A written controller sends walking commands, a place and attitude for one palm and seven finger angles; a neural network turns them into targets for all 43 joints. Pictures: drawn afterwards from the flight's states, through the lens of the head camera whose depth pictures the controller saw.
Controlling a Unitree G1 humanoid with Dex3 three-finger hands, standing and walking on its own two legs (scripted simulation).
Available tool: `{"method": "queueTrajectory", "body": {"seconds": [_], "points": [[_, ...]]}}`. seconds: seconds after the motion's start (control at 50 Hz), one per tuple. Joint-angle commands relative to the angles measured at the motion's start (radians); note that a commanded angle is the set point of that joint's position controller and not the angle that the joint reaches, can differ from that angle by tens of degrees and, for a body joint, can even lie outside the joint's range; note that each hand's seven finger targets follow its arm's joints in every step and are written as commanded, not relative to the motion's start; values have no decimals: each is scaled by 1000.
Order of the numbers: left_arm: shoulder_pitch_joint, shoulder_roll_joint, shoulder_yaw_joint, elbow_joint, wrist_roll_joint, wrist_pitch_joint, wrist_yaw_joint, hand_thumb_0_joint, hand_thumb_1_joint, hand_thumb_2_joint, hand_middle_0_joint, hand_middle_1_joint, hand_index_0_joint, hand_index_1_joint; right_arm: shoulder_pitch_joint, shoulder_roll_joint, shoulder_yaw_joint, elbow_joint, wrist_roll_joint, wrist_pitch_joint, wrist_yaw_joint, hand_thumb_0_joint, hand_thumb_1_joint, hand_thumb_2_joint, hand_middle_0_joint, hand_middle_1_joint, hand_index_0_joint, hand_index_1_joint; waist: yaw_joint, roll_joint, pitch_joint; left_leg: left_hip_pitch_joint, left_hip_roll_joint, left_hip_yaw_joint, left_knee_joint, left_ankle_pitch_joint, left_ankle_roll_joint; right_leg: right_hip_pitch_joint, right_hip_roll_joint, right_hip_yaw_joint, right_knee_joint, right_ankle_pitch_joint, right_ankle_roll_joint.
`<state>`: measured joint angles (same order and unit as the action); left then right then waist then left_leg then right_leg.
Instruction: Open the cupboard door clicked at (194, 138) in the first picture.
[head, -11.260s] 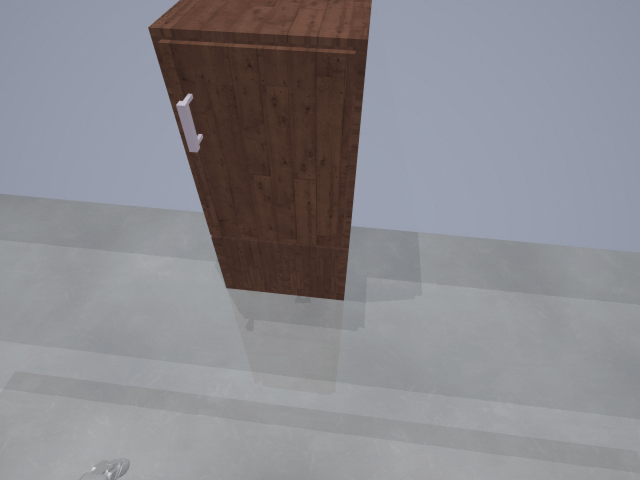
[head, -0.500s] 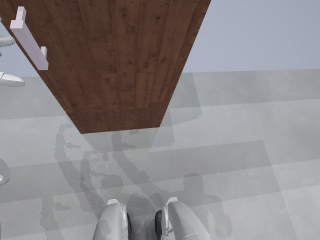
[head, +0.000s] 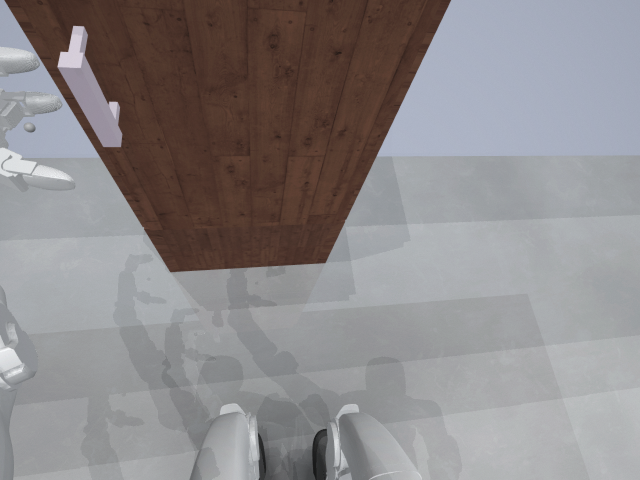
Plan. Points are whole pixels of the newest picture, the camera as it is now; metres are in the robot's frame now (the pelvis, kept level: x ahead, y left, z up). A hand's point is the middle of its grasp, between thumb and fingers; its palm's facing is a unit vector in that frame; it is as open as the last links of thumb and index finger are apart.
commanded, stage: move the hooked fingers beside the handle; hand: left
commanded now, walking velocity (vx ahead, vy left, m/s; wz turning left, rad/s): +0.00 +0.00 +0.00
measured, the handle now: (96, 91) +0.55 +0.23 +0.07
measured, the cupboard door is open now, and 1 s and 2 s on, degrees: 0 0 0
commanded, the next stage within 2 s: slide the fingers in behind the handle in 0.28 s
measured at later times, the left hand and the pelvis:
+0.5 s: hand (32, 124) +0.50 +0.29 +0.07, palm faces +0.05 -1.00 -0.02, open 14.0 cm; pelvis +0.00 +0.00 +0.00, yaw -1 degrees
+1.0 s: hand (69, 128) +0.50 +0.25 +0.07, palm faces +0.04 -1.00 +0.00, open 14.0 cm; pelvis +0.00 -0.01 +0.00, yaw +0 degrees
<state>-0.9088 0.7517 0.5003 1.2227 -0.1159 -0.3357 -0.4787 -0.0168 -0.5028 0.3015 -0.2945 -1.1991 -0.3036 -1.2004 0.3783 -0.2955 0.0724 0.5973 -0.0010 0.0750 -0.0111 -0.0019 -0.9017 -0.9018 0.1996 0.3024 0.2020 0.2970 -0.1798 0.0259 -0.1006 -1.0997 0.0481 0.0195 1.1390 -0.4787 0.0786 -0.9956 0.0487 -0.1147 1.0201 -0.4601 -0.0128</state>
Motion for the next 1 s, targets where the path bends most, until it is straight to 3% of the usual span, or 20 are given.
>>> {"method": "queueTrajectory", "body": {"seconds": [0.0, 0.06, 0.12, 0.16, 0.2, 0.24, 0.26, 0.36, 0.42, 0.48, 0.52, 0.54, 0.56, 0.72, 0.76, 0.78, 0.86, 0.94, 0.96, 0.98], "points": [[-400, 305, 40, -214, -5, -84, 22, 0, -500, 300, -300, -1200, -300, -1200, 197, -216, -79, -27, -10, -11, -24, 0, -900, -900, 200, 300, 200, 300, -15, 223, -465, 571, 17, -163, -130, 433, -66, -20, 23, 50, -82, 192, -19], [-426, 311, 48, -264, -4, -118, 35, 0, -500, 300, -300, -1200, -300, -1200, 196, -213, -81, -26, -16, -13, -19, 0, -900, -900, 200, 300, 200, 300, -6, 280, -518, 649, 25, -182, -125, 517, -90, -40, 24, 43, -69, 207, -22], [-391, 306, 57, -240, -12, -113, 32, 0, -500, 300, -300, -1200, -300, -1200, 198, -217, -83, -30, -14, -11, -19, 0, -900, -900, 200, 300, 200, 300, -6, 240, -530, 637, 25, -179, -117, 543, -84, -18, 25, 44, -68, 225, -21], [-396, 285, 34, -196, -9, -88, 25, 0, -500, 300, -300, -1200, -300, -1200, 197, -215, -78, -24, -9, -5, -18, 0, -900, -900, 200, 300, 200, 300, -16, 213, -498, 593, 22, -170, -119, 491, -74, -13, 24, 45, -74, 216, -14], [-393, 316, 49, -182, -7, -68, 23, 0, -500, 300, -300, -1200, -300, -1200, 197, -220, -75, -28, -7, -3, -23, 0, -900, -900, 200, 300, 200, 300, -20, 180, -479, 536, 16, -158, -121, 441, -60, 18, 23, 50, -78, 216, -11], [-395, 367, 81, -217, 1, -74, 24, 0, -500, 300, -300, -1200, -300, -1200, 200, -222, -75, -36, -10, -6, -26, 0, -900, -900, 200, 300, 200, 300, 0, 228, -522, 558, 14, -156, -117, 489, -66, 33, 22, 53, -68, 240, -16], [-385, 354, 76, -235, 3, -80, 25, 0, -500, 300, -300, -1200, -300, -1200, 199, -216, -76, -39, -11, -6, -23, 0, -900, -900, 200, 300, 200, 300, 5, 243, -547, 574, 14, -155, -112, 511, -68, 35, 24, 53, -66, 250, -16], [-351, 370, 104, -246, -15, -100, 16, 0, -500, 300, -300, -1200, -300, -1200, 196, -214, -81, -34, -10, -13, -20, 0, -900, -900, 200, 300, 200, 300, 5, 209, -542, 531, 13, -133, -99, 516, -56, 91, 28, 65, -69, 296, -14], [-366, 272, 29, -202, -31, -83, -6, 0, -500, 300, -300, -1200, -300, -1200, 193, -205, -73, -29, -1, -7, -19, 0, -900, -900, 200, 300, 200, 300, -19, 205, -465, 512, 11, -128, -107, 453, -48, 46, 30, 63, -82, 257, -14], [-365, 297, 40, -224, -27, -78, -10, 0, -500, 300, -300, -1200, -300, -1200, 200, -213, -78, -23, -3, -6, -21, 0, -900, -900, 200, 300, 200, 300, -10, 211, -497, 535, 12, -138, -115, 447, -51, 50, 28, 63, -86, 244, -14], [-382, 264, 18, -240, -36, -85, -9, 0, -500, 300, -300, -1200, -300, -1200, 200, -208, -77, -19, -3, -7, -22, 0, -900, -900, 200, 300, 200, 300, -16, 225, -492, 556, 13, -141, -113, 466, -54, 30, 29, 58, -82, 248, -18], [-365, 270, 27, -243, -32, -86, -5, 0, -500, 300, -300, -1200, -300, -1200, 201, -208, -81, -18, -4, -5, -21, 0, -900, -900, 200, 300, 200, 300, -6, 237, -507, 577, 16, -145, -115, 474, -59, 19, 28, 57, -83, 239, -17], [-388, 239, 4, -259, -37, -90, 1, 0, -500, 300, -300, -1200, -300, -1200, 196, -205, -80, -16, -4, -6, -19, 0, -900, -900, 200, 300, 200, 300, -17, 246, -500, 591, 16, -149, -118, 467, -61, 2, 27, 56, -87, 230, -16], [-348, 248, 40, -277, -24, -100, 67, 0, -500, 300, -300, -1200, -300, -1200, 193, -201, -83, -28, -10, -9, -12, 0, -900, -900, 200, 300, 200, 300, 7, 207, -525, 567, 10, -138, -116, 482, -57, 58, 28, 59, -77, 261, -18], [-369, 234, 18, -274, -14, -100, 75, 0, -500, 300, -300, -1200, -300, -1200, 184, -196, -79, -24, -7, -5, -11, 0, -900, -900, 200, 300, 200, 300, 0, 211, -497, 552, 10, -133, -121, 448, -56, 58, 26, 61, -83, 246, -15], [-384, 196, -13, -283, -13, -102, 75, 0, -500, 300, -300, -1200, -300, -1200, 179, -191, -78, -25, -7, -7, -8, 0, -900, -900, 200, 300, 200, 300, -8, 228, -488, 559, 8, -135, -125, 439, -57, 49, 27, 61, -87, 236, -15], [-354, 196, 9, -279, -32, -110, 76, 0, -500, 300, -300, -1200, -300, -1200, 177, -192, -82, -27, -5, -10, -11, 0, -900, -900, 200, 300, 200, 300, -1, 183, -510, 550, 6, -126, -124, 442, -53, 87, 28, 67, -91, 260, -14], [-356, 176, -8, -241, -28, -106, 82, 0, -500, 300, -300, -1200, -300, -1200, 172, -189, -78, -25, -4, -11, -9, 0, -900, -900, 200, 300, 200, 300, 0, 187, -468, 520, 5, -124, -126, 407, -53, 70, 25, 66, -87, 237, -16], [-365, 155, -26, -227, -26, -101, 85, 0, -500, 300, -300, -1200, -300, -1200, 173, -188, -77, -23, -3, -11, -10, 0, -900, -900, 200, 300, 200, 300, -14, 173, -444, 510, 5, -125, -130, 389, -50, 57, 25, 65, -92, 225, -14], [-356, 178, -6, -217, -24, -98, 91, 0, -500, 300, -300, -1200, -300, -1200, 174, -192, -78, -24, -5, -12, -11, 0, -900, -900, 200, 300, 200, 300, -10, 156, -435, 487, 4, -123, -130, 369, -48, 67, 25, 68, -94, 217, -13]]}}
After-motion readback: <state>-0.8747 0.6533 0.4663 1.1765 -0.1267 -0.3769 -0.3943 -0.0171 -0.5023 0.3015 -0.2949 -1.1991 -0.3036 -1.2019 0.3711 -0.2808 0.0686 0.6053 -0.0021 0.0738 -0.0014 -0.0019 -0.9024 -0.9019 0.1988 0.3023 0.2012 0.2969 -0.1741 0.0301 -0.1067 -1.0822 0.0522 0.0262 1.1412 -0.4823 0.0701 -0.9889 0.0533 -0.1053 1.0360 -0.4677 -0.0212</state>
